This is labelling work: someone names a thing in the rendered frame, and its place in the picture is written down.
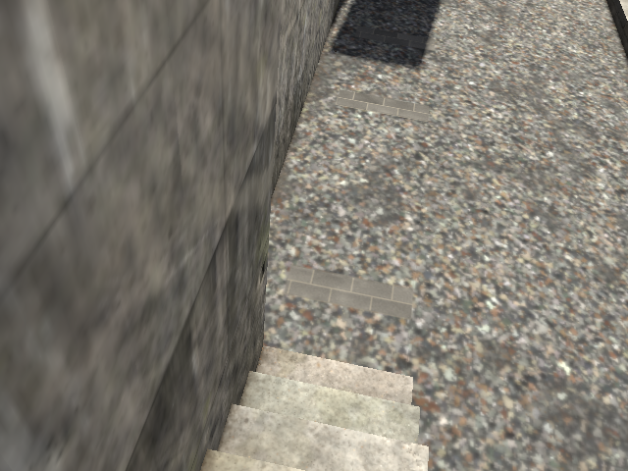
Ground stairs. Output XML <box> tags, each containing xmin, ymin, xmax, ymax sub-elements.
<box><xmin>200</xmin><ymin>345</ymin><xmax>429</xmax><ymax>471</ymax></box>

